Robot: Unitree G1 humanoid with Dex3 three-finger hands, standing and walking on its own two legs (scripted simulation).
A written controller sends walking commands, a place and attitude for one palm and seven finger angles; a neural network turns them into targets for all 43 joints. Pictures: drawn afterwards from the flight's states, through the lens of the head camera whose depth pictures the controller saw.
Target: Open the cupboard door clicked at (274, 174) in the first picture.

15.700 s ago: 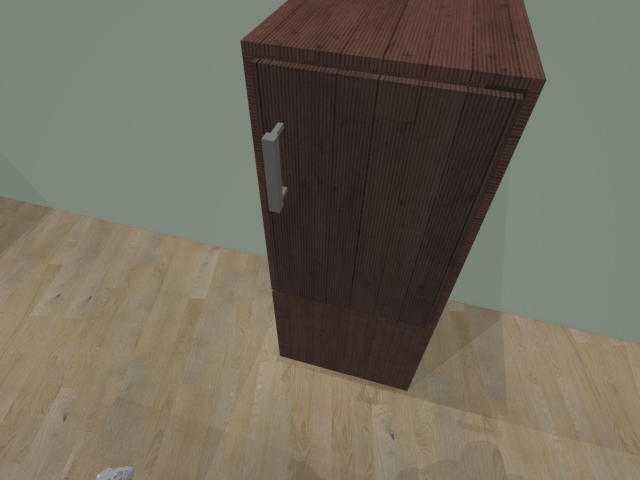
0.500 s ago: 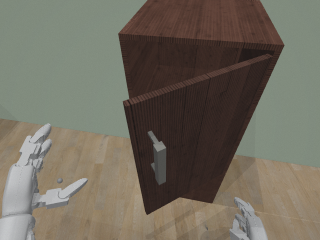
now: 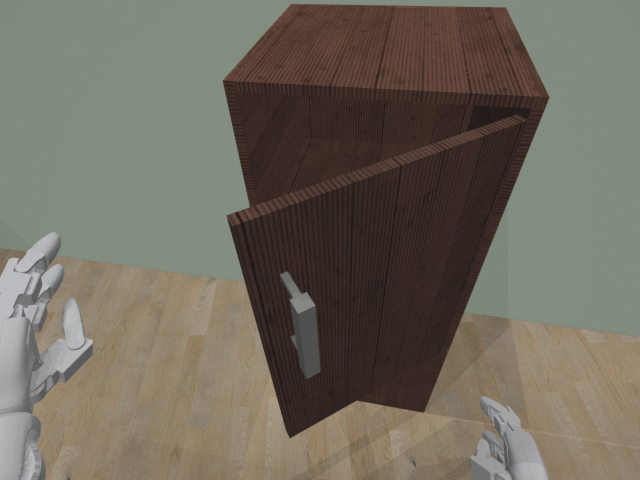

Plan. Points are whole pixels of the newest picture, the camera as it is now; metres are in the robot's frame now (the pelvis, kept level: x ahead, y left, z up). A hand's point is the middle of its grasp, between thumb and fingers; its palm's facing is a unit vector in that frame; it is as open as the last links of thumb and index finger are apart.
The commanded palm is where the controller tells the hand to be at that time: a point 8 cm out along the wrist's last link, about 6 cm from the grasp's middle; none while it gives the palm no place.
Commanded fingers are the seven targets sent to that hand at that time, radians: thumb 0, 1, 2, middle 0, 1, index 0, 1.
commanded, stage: draw the hand back to the body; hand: left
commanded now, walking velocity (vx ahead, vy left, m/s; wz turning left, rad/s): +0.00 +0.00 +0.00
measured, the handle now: (299, 326) +0.28 +0.07 +0.06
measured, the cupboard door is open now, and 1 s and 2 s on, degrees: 39 39 39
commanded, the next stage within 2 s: step back with the hand held close in 0.16 s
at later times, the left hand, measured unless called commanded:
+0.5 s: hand (65, 376) +0.16 +0.26 +0.15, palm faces +0.39 -0.80 -0.46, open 7.4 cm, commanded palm +0.10 +0.30 +0.17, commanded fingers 0.00 0.90 0.90 -0.20 -0.30 -0.20 -0.30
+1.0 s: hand out of the picture +0.06 +0.28 +0.16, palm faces +0.48 -0.73 -0.48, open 7.4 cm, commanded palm -0.01 +0.32 +0.17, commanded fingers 0.00 0.90 0.90 -0.20 -0.30 -0.20 -0.30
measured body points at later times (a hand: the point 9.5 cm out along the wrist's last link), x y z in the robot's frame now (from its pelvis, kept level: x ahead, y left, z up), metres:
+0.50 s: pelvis -0.04 +0.00 +0.00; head -0.03 -0.01 +0.45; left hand +0.13 +0.30 +0.17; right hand +0.15 -0.23 -0.08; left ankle -0.03 +0.13 -0.74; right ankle -0.02 -0.12 -0.74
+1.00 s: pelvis -0.12 +0.01 -0.02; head -0.11 +0.03 +0.42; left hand +0.03 +0.32 +0.18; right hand +0.06 -0.21 -0.10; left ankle -0.03 +0.13 -0.74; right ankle -0.02 -0.11 -0.74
